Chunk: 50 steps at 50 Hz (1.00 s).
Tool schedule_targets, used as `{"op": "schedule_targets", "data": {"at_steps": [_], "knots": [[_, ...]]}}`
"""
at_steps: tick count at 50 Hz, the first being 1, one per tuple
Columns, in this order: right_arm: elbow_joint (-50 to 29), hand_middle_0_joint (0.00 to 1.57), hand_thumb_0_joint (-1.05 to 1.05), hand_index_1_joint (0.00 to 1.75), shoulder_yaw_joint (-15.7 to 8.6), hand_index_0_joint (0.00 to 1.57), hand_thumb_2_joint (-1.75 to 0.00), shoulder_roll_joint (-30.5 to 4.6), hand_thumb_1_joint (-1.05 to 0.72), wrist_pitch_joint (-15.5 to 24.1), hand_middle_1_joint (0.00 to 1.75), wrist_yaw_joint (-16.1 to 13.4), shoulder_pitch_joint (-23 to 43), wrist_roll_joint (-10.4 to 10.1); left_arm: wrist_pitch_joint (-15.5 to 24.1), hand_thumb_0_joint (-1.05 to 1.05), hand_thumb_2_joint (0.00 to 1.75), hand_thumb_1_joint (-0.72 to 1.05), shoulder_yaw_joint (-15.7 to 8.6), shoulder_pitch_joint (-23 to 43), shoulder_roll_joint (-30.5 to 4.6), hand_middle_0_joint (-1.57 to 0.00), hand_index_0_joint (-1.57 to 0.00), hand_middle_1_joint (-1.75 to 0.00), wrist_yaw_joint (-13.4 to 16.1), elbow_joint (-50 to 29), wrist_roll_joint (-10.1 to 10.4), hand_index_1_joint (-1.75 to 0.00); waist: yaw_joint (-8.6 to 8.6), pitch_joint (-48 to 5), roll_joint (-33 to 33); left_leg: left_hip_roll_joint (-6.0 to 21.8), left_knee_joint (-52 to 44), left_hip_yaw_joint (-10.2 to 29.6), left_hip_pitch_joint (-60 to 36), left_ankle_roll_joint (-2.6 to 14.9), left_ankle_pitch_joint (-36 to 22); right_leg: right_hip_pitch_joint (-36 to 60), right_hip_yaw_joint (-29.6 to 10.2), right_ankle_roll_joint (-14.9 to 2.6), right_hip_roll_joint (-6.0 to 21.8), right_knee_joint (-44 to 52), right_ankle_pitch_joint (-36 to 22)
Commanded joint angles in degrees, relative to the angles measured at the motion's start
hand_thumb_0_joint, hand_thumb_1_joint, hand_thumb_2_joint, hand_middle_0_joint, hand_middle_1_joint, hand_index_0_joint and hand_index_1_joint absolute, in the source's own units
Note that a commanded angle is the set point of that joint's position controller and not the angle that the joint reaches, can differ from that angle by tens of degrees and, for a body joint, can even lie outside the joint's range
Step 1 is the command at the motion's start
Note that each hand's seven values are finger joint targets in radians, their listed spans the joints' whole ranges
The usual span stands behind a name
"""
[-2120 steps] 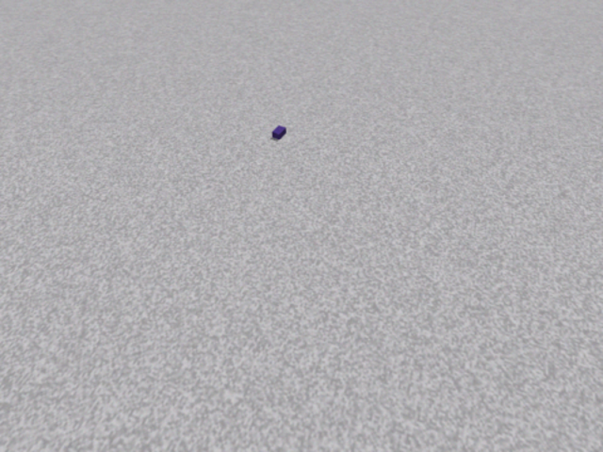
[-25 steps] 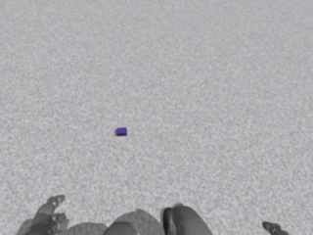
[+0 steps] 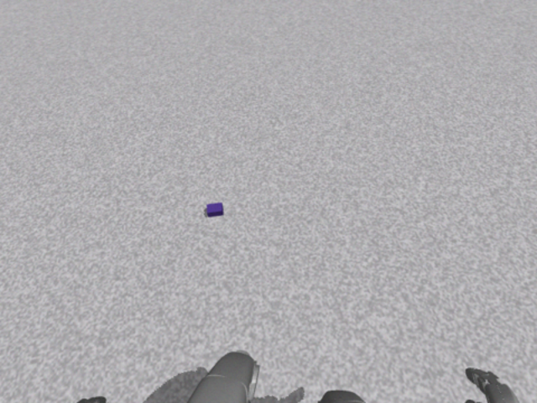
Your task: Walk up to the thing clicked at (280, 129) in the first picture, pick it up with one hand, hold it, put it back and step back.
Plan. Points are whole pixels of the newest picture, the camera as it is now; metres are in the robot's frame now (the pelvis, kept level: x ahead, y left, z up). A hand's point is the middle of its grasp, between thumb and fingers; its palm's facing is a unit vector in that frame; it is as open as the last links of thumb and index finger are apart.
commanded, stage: step back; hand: left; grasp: from above
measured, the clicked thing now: (215, 209) +0.89 +0.35 -0.75
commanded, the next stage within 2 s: stand in 1.40 s
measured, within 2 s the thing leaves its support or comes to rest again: neither
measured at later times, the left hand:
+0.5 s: hand out of the picture -0.09 +0.23 -0.16, palm faces +0.05 -0.93 -0.37, open 7.4 cm
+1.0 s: hand out of the picture -0.11 +0.26 -0.14, palm faces +0.05 -0.92 -0.39, open 7.4 cm
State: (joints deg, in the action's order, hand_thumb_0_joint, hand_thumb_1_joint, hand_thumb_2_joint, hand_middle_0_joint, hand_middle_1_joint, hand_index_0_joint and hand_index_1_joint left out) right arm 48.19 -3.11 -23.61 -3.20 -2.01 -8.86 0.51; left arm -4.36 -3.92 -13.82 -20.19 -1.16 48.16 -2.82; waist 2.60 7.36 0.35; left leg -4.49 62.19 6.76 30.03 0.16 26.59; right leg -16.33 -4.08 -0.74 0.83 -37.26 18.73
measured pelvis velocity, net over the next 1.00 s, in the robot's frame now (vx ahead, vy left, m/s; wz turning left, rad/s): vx -0.15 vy -0.02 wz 0.07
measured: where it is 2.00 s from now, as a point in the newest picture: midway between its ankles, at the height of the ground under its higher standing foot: outside the picture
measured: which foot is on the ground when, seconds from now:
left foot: up 0.00-0.18, down 0.20-0.54, up 0.56-0.78, down 0.80-1.00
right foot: down 0.00-0.22, up 0.24-0.48, down 0.50-0.84, up 0.86-1.00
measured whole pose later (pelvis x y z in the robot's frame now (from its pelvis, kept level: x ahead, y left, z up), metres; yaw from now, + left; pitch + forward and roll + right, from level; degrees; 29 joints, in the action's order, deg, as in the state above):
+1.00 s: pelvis -0.15 -0.02 +0.01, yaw +4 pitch -3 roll +0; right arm 54.8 -3.4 -19.7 1.9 1.2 -14.8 2.1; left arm 0.3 -3.2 -13.8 -24.1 -0.6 55.3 -1.3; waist 0.0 4.8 -1.9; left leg 0.2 29.3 -0.9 11.7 0.6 14.7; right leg -22.0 -1.0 -1.5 1.6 -51.6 25.8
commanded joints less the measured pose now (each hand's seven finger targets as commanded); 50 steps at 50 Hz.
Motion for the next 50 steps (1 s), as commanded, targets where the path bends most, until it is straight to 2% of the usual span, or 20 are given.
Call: {"op": "schedule_targets", "data": {"at_steps": [1,6,9,11,12,13,16,20,24,26,28,31,34,39,40,41,42,43,47,50], "knots": [[-2.96,0.2,0.0,0.3,-2.15,0.2,-0.9,-9.11,-0.9,2.29,0.3,-0.98,-4.05,-0.19,2.4,0.0,0.9,0.9,-4.86,7.1,-14.72,-0.2,-0.2,-0.3,1.81,-8.11,-0.15,-0.3,-1.71,-4.74,-10.21,-2.32,4.76,0.41,-1.0,-1.01,-0.72,-0.86,-6.02,-8.07,7.61,11.59,-14.79],[-4.42,0.2,0.0,0.3,-1.55,0.2,-0.9,-7.4,-0.9,3.61,0.3,-1.1,-3.6,0.91,1.62,0.0,0.9,0.9,-4.79,2.58,-14.14,-0.2,-0.2,-0.3,3.1,-8.94,-0.09,-0.3,0.55,-11.22,-13.5,3.26,-19.58,-4.05,-1.52,-1.01,3.37,16.88,-8.64,-10.95,13.51,4.62,-33.75],[-1.11,0.2,0.0,0.3,-2.69,0.2,-0.9,-7.83,-0.9,3.65,0.3,-0.61,-9.97,1.37,0.71,0.0,0.9,0.9,-3.72,4.99,-14.24,-0.2,-0.2,-0.3,2.54,-9.47,1.22,-0.3,-2.18,-13.7,-8.85,2.5,-42.21,-7.1,-15.75,0.59,-15.96,10.69,-5.87,-7.14,10.7,-1.74,-26.58],[-1.51,0.2,0.0,0.3,-4.73,0.2,-0.9,-15.26,-0.9,3.26,0.3,-0.44,-6.56,2.52,0.69,0.0,0.9,0.9,-2.28,2.37,-9.92,-0.2,-0.2,-0.3,2.12,-9.4,1.77,-0.3,-0.2,-13.06,11.14,19.6,-42.07,17.27,-26.96,7.65,-27.27,-12.2,1.8,-1.3,-0.92,-13.91,6.12],[-3.09,0.2,0.0,0.3,-5.04,0.2,-0.9,-19.95,-0.9,3.03,0.3,0.13,-4.4,2.25,0.8,0.0,0.9,0.9,-3.03,6.64,-12.42,-0.2,-0.2,-0.3,3.0,-9.79,1.92,-0.3,-3.06,-11.13,13.68,27.5,-42.71,22.94,-15.29,16.34,-25.95,-9.59,0.14,-0.02,-2.87,-23.03,18.15],[-3.91,0.2,0.0,0.3,-5.04,0.2,-0.9,-19.44,-0.9,3.41,0.3,-0.19,-1.46,2.32,0.84,0.0,0.9,0.9,-3.65,8.7,-14.52,-0.2,-0.2,-0.3,3.09,-9.14,1.31,-0.3,-3.49,-7.79,12.69,29.21,-44.12,25.43,-7.07,18.19,-24.95,-5.67,-4.05,0.06,-1.76,-29.89,18.36],[-4.29,0.2,0.0,0.3,-2.56,0.2,-0.9,-11.7,-0.9,3.84,0.3,-0.41,2.2,2.37,1.11,0.0,0.9,0.9,-3.44,4.16,-12.82,-0.2,-0.2,-0.3,2.1,-5.67,2.18,-0.3,0.39,-7.0,6.35,17.71,-38.42,6.11,-11.61,11.93,-34.13,-7.79,-5.47,-0.53,-5.26,-33.39,10.33],[-2.91,0.2,0.0,0.3,-2.9,0.2,-0.9,-10.51,-0.9,3.76,0.3,0.8,0.32,2.18,3.06,0.0,0.9,0.9,-2.41,3.32,-11.59,-0.2,-0.2,-0.3,0.93,-3.66,1.7,-0.3,-2.79,-6.82,9.55,13.52,-40.96,5.14,-17.71,9.43,-1.09,-5.73,0.35,1.22,-2.34,-8.86,9.67],[-1.83,0.2,0.0,0.3,-3.41,0.2,-0.9,-11.71,-0.9,1.79,0.3,1.88,-0.61,2.11,6.42,0.0,0.9,0.9,-2.48,-2.81,-10.89,-0.2,-0.2,-0.3,2.14,1.69,1.22,-0.3,-1.21,-9.32,8.22,13.32,-30.5,1.99,-16.68,8.54,-3.12,8.32,4.21,0.06,-2.92,23.28,1.36],[-2.8,0.2,0.0,0.3,-1.69,0.2,-0.9,-5.41,-0.9,1.92,0.3,2.21,-1.76,1.43,7.47,0.0,0.9,0.9,-3.89,-2.9,-16.34,-0.2,-0.2,-0.3,2.67,2.83,-0.38,-0.3,-1.49,-7.3,-5.82,5.28,-16.7,-3.17,3.56,2.12,1.87,19.03,-18.27,-3.95,7.79,22.71,7.97],[-2.01,0.2,0.0,0.3,-3.65,0.2,-0.9,-10.71,-0.9,2.24,0.3,1.73,2.43,2.02,7.19,0.0,0.9,0.9,-4.96,5.97,-22.44,-0.2,-0.2,-0.3,2.79,0.03,-0.51,-0.3,-0.71,2.7,-8.41,7.41,-10.3,2.15,-3.31,-0.21,3.44,-10.23,-31.98,-12.76,21.83,26.73,33.19],[0.02,0.2,0.0,0.3,-3.51,0.2,-0.9,-9.67,-0.9,3.06,0.3,3.22,1.53,1.04,8.05,0.0,0.9,0.9,-3.29,6.67,-15.95,-0.2,-0.2,-0.3,2.41,0.67,0.29,-0.3,-2.26,3.98,-5.52,5.56,-14.0,-0.37,-3.78,-0.06,-4.96,-4.31,-15.58,-8.27,11.65,24.54,21.32],[-0.31,0.2,0.0,0.3,-2.92,0.2,-0.9,-8.99,-0.9,3.76,0.3,3.89,1.75,1.56,8.31,0.0,0.9,0.9,-4.13,1.66,-17.81,-0.2,-0.2,-0.3,1.74,2.51,0.2,-0.3,0.29,0.52,-9.24,5.65,-18.77,-3.11,-3.16,-0.68,-3.26,2.9,-13.85,-8.48,11.58,22.68,17.79],[2.26,0.2,0.0,0.3,-3.71,0.2,-0.9,-8.23,-0.9,5.58,0.3,3.69,-2.38,1.53,6.7,0.0,0.9,0.9,-2.63,2.46,-16.44,-0.2,-0.2,-0.3,1.14,1.97,0.97,-0.3,-2.22,-3.75,-8.85,3.15,-37.94,-8.62,-18.68,-0.18,-8.71,0.92,-4.78,-6.61,9.13,11.51,-0.24],[3.32,0.2,0.0,0.3,-4.29,0.2,-0.9,-8.78,-0.9,6.0,0.3,3.14,-4.25,1.77,6.6,0.0,0.9,0.9,-1.44,1.21,-13.61,-0.2,-0.2,-0.3,1.2,1.88,0.99,-0.3,-3.14,-6.83,-4.69,3.87,-39.87,-5.79,-27.17,0.65,-11.89,-2.34,-1.32,-4.87,6.81,3.4,-9.69],[4.21,0.2,0.0,0.3,-5.46,0.2,-0.9,-12.01,-0.9,6.28,0.3,2.58,-8.57,2.34,6.67,0.0,0.9,0.9,-0.5,-0.42,-10.37,-0.2,-0.2,-0.3,1.11,1.22,1.4,-0.3,-4.67,-11.11,5.34,12.7,-44.13,6.52,-34.66,3.36,-7.89,-8.7,2.81,-2.55,2.28,-9.54,-6.51],[3.83,0.2,0.0,0.3,-6.22,0.2,-0.9,-16.98,-0.9,6.37,0.3,2.37,-10.02,2.38,6.47,0.0,0.9,0.9,-0.3,2.28,-9.47,-0.2,-0.2,-0.3,1.33,0.29,1.81,-0.3,-5.56,-10.06,12.29,23.49,-48.05,24.28,-35.46,9.02,0.66,-19.81,6.77,-1.01,-2.9,-16.07,11.76],[4.15,0.2,0.0,0.3,-6.7,0.2,-0.9,-18.4,-0.9,6.0,0.3,2.48,-10.16,1.58,6.19,0.0,0.9,0.9,-1.87,4.42,-15.34,-0.2,-0.2,-0.3,1.88,1.13,1.17,-0.3,-6.45,-7.64,6.54,25.6,-48.36,26.65,-26.95,13.21,6.46,-16.14,-0.26,-1.45,0.65,-19.46,14.41],[2.22,0.2,0.0,0.3,-4.62,0.2,-0.9,-12.29,-0.9,6.44,0.3,2.01,-4.17,1.29,6.49,0.0,0.9,0.9,-1.73,-0.19,-14.01,-0.2,-0.2,-0.3,0.97,2.77,1.77,-0.3,-1.8,-3.53,6.07,18.34,-45.08,8.99,-23.54,10.16,-10.73,-14.75,0.64,-1.39,3.02,-16.59,6.77],[2.13,0.2,0.0,0.3,-4.21,0.2,-0.9,-11.85,-0.9,6.26,0.3,1.96,-2.86,1.56,6.24,0.0,0.9,0.9,-1.52,0.8,-11.92,-0.2,-0.2,-0.3,0.5,3.1,1.95,-0.3,-2.49,-3.58,9.14,17.33,-43.09,4.84,-17.31,10.33,-18.7,-6.11,3.72,-0.02,2.71,-6.97,4.48]]}}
